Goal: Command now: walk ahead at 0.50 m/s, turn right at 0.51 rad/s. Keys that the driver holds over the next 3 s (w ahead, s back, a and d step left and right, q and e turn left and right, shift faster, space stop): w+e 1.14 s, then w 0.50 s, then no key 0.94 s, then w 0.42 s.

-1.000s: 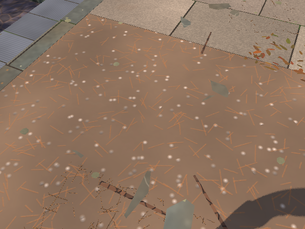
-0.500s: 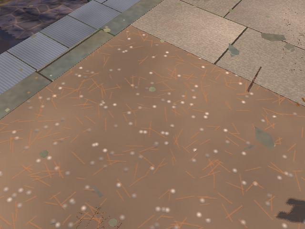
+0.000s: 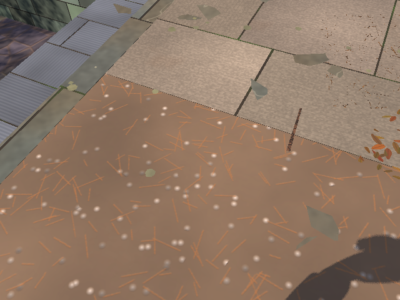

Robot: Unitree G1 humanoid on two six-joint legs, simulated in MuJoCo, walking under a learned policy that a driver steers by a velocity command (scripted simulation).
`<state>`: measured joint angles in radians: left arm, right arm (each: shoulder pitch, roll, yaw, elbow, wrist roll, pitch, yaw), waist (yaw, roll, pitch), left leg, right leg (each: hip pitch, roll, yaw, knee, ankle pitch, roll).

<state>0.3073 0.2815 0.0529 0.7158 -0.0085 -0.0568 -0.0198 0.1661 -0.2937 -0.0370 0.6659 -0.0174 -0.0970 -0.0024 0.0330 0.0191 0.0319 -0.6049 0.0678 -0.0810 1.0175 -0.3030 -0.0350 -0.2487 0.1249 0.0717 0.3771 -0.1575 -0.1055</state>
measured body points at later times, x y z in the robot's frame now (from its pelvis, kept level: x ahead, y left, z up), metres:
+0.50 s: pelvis +0.27 +0.04 +0.00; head +0.29 +0.04 +0.45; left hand +0.50 +0.26 -0.10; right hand +0.26 -0.25 -0.11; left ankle +0.28 +0.15 -0.74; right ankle +0.28 -0.12 -0.66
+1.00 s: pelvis +0.50 -0.12 +0.00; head +0.52 -0.16 +0.45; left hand +0.74 +0.05 -0.10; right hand +0.49 -0.45 -0.10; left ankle +0.66 +0.00 -0.66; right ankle +0.47 -0.18 -0.74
